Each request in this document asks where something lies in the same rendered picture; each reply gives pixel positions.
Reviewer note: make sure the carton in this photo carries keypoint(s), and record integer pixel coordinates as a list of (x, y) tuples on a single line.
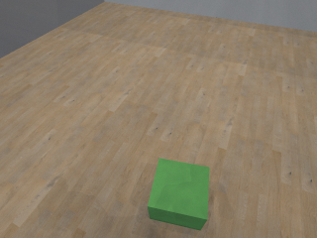
[(180, 194)]

